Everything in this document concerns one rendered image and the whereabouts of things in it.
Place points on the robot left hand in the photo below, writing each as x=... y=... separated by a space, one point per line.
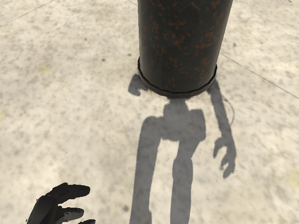
x=47 y=211

